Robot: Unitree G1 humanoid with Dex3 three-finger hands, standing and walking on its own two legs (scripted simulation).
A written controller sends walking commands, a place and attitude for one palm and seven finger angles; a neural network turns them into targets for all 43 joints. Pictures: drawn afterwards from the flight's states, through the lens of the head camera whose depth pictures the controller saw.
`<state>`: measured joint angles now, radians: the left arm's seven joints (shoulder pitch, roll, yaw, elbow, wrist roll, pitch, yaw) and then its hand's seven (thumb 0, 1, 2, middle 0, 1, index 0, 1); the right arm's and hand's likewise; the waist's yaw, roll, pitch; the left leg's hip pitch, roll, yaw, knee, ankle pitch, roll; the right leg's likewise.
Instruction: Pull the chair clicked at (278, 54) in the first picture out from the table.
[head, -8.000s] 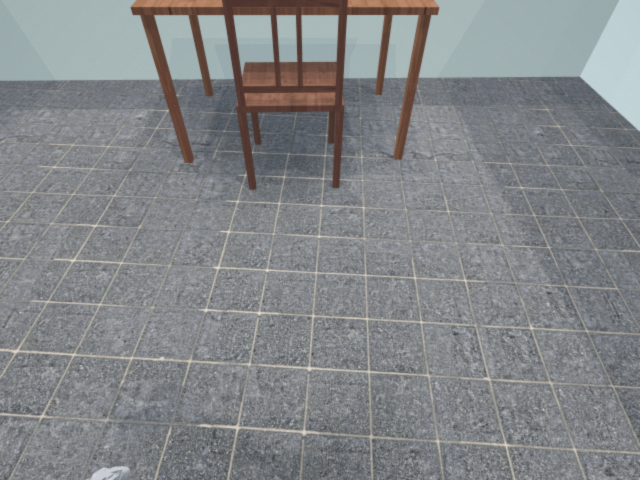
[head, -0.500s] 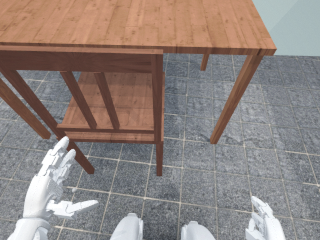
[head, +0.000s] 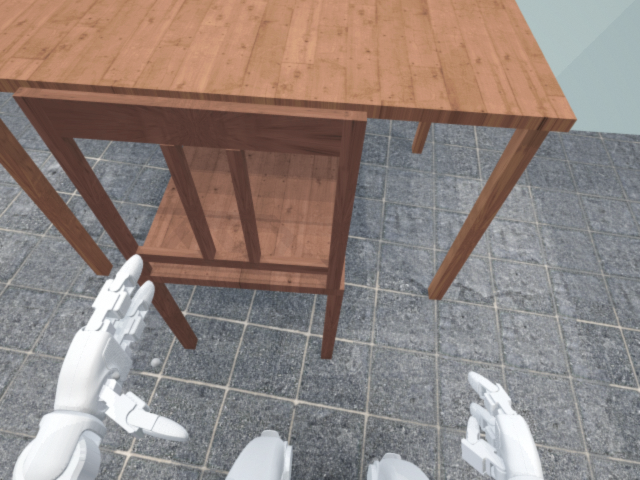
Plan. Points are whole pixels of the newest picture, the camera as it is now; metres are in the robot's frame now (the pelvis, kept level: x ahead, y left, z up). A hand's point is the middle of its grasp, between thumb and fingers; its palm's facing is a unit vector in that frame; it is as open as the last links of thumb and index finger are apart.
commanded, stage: raise the hand toward the chair's back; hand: left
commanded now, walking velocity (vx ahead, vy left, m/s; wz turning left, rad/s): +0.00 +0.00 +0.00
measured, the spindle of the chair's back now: (193, 207) +0.50 +0.25 -0.02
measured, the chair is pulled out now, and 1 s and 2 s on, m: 0.00 0.00 0.00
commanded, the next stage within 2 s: aim the fingers beside a spindle in 0.58 s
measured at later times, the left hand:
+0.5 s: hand (159, 349) +0.25 +0.20 +0.05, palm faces +0.00 -1.00 -0.05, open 16.9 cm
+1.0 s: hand (168, 331) +0.27 +0.20 +0.04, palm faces -0.01 -1.00 -0.05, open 16.9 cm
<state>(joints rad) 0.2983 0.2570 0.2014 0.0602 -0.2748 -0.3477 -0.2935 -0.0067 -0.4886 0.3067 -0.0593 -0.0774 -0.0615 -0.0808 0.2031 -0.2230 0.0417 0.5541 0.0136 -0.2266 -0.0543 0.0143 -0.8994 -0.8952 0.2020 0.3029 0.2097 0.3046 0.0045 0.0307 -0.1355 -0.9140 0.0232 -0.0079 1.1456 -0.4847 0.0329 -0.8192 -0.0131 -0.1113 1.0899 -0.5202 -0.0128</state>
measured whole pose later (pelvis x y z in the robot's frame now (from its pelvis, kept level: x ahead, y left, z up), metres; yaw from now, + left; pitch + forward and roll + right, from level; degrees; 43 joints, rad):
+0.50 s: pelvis +0.01 +0.00 +0.00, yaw +0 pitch +14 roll -3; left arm 0.29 0.26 0.21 0.08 -0.27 -0.36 -0.27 -0.01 -0.50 0.30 -0.06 -0.08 -0.06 -0.08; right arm 0.23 -0.25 0.02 0.56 0.02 -0.21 -0.04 0.02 -0.90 -0.90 0.20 0.30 0.21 0.30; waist -0.02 0.03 -0.14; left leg -0.89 0.03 0.00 1.12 -0.49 0.03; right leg -0.80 -0.01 -0.10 1.07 -0.52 -0.01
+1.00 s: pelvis +0.00 -0.01 +0.00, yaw +0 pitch +16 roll -3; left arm 0.15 0.29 0.27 0.22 -0.30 -0.37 -0.34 -0.01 -0.50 0.30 -0.06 -0.08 -0.06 -0.08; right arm 0.21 -0.26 0.02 0.58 0.02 -0.22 -0.05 0.01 -0.90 -0.90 0.20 0.30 0.21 0.30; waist -0.02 0.04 -0.14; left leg -0.94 0.04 -0.01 1.16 -0.49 0.01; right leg -0.86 0.00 -0.11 1.12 -0.53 -0.03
